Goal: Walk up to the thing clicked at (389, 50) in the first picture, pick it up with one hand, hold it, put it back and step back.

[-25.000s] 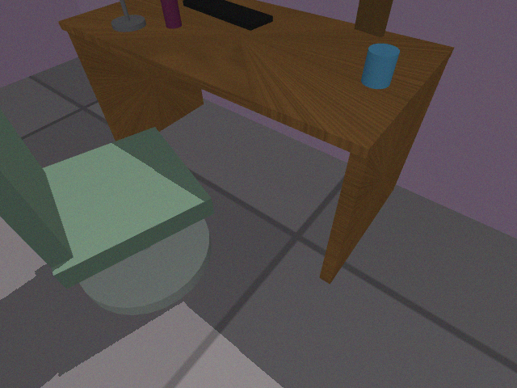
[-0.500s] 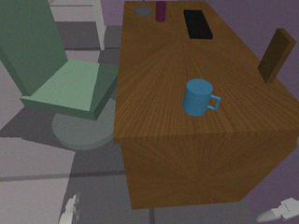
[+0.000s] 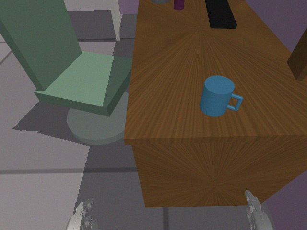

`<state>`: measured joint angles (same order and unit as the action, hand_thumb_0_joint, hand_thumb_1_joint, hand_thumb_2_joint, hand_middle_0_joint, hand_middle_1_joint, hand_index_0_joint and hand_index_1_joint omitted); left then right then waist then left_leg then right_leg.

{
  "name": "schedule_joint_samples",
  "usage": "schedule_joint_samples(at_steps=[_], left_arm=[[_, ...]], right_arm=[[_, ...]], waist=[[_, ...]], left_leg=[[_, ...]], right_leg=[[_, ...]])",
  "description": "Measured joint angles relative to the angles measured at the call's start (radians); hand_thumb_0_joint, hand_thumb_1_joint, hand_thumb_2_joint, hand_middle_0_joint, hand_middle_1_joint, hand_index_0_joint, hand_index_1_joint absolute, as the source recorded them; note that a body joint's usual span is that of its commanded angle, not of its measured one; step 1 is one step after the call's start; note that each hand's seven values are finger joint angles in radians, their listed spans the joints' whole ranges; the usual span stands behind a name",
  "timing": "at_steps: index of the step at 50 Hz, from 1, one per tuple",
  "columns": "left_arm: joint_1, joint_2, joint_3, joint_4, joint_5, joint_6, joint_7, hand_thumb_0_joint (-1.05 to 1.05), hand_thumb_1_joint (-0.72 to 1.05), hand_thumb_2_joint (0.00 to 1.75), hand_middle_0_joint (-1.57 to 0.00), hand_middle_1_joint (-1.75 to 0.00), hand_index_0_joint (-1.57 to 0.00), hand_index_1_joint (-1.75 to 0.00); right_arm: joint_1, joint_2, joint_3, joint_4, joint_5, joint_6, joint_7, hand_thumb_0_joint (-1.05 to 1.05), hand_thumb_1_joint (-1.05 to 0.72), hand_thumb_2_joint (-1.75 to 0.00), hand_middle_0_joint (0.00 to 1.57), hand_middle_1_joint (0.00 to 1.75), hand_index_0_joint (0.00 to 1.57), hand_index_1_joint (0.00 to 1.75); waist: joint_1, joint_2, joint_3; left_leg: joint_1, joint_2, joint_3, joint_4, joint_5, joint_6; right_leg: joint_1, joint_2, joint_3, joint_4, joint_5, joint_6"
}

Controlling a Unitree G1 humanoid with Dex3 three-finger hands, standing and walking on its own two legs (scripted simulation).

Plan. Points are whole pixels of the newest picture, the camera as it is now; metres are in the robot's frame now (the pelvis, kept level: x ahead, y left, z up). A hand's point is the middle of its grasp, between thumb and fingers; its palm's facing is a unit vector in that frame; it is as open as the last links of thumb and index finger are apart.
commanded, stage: home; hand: right
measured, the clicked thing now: (220, 98) +0.52 -0.19 +0.04
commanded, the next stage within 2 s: none
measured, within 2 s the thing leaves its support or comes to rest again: neither
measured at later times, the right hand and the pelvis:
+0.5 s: hand out of the picture +0.14 -0.22 -0.12, palm faces -0.04 +0.94 -0.35, open 17.4 cm; pelvis +0.00 +0.00 -0.01, yaw +0 degrees
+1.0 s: hand out of the picture +0.03 -0.26 -0.14, palm faces -0.05 +0.93 -0.36, open 17.5 cm; pelvis -0.02 +0.00 +0.02, yaw +0 degrees
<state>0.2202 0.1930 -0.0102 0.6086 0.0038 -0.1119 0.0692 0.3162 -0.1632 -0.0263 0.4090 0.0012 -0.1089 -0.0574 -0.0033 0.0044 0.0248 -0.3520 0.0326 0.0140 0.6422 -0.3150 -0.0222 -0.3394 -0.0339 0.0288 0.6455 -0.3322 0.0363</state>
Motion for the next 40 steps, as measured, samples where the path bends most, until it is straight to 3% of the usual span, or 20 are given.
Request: schedule_joint_samples(at_steps=[17,21,30,40], left_arm=[[0.007,0.018,0.014,0.027,-0.008,0.047,-0.004,0.01,0.9,0.9,-0.2,-0.3,-0.2,-0.3],[-0.02,0.062,-0.001,0.094,0.034,0.071,-0.046,0.01,0.9,0.9,-0.2,-0.3,-0.21,-0.3],[-0.017,0.159,0.015,0.251,0.027,0.11,-0.074,0.01,0.9,0.9,-0.2,-0.29,-0.21,-0.3],[-0.019,0.188,-0.001,0.408,0.016,0.126,-0.082,0.01,0.9,0.9,-0.2,-0.29,-0.2,-0.3]], right_arm=[[-0.019,-0.002,0.018,0.004,0.006,0.037,-0.039,-0.01,0.53,-0.06,0.06,0.05,0.05,0.06],[-0.062,-0.072,0.049,0.134,-0.043,0.042,0.012,-0.01,0.53,-0.06,0.06,0.05,0.05,0.06],[-0.082,-0.186,0.02,0.415,-0.037,0.079,0.049,-0.01,0.54,-0.06,0.07,0.05,0.06,0.06],[-0.103,-0.204,0.041,0.608,-0.026,0.093,0.059,-0.01,0.55,-0.05,0.06,0.05,0.05,0.05]], waist=[[-0.001,-0.019,-0.015],[0.003,-0.023,-0.019],[0.006,-0.027,-0.019],[0.0,-0.03,0.01]], left_leg=[[-0.023,-0.004,-0.012,0.029,-0.02,0.0],[-0.015,0.001,-0.005,0.049,-0.032,0.005],[0.052,0.004,-0.004,0.017,-0.02,0.003],[0.138,0.008,-0.002,-0.137,0.074,-0.001]], right_leg=[[-0.014,-0.004,-0.012,0.021,-0.02,0.001],[-0.009,0.0,-0.005,0.04,-0.029,-0.002],[0.059,0.004,-0.005,0.004,-0.013,-0.003],[0.145,0.008,-0.007,-0.153,0.084,-0.006]])
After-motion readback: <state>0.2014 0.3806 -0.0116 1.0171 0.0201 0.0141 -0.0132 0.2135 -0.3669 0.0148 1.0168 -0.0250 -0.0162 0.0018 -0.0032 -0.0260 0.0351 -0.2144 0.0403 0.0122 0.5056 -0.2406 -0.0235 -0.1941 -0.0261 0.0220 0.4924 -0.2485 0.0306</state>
